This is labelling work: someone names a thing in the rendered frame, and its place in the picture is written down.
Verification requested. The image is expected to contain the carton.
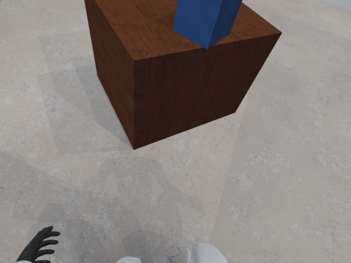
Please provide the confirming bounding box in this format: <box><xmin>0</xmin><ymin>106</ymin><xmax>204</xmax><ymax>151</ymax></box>
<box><xmin>173</xmin><ymin>0</ymin><xmax>242</xmax><ymax>49</ymax></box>

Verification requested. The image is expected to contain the robot right thigh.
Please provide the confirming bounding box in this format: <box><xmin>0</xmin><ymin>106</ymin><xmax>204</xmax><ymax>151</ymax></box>
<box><xmin>186</xmin><ymin>243</ymin><xmax>228</xmax><ymax>263</ymax></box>

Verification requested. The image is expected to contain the left robot hand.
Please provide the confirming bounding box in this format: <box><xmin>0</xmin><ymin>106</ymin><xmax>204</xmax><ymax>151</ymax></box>
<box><xmin>16</xmin><ymin>226</ymin><xmax>60</xmax><ymax>263</ymax></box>

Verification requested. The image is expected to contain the pedestal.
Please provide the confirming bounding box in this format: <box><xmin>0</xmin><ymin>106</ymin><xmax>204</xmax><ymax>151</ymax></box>
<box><xmin>84</xmin><ymin>0</ymin><xmax>282</xmax><ymax>150</ymax></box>

